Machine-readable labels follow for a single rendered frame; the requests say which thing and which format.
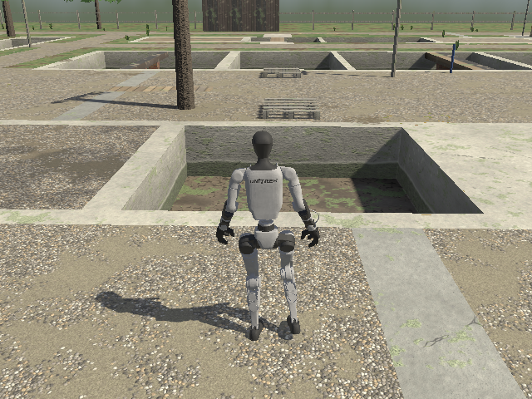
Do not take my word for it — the humanoid robot torso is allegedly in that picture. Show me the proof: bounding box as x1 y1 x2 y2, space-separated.
244 163 283 249

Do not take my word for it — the robot right hand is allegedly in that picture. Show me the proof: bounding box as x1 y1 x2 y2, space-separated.
301 227 320 248

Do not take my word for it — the right robot upper arm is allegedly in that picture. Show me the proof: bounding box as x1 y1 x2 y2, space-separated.
281 166 305 212

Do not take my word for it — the robot left hand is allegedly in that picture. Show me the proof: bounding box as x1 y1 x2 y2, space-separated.
216 226 234 244

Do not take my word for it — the robot left forearm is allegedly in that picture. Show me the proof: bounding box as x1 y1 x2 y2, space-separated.
219 200 234 231

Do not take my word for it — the robot right forearm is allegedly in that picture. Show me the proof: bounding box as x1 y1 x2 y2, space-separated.
298 199 317 231

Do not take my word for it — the robot right shin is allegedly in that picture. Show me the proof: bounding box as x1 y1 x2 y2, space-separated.
283 266 298 323

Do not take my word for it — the left robot upper arm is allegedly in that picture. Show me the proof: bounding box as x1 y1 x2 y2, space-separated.
225 168 246 213

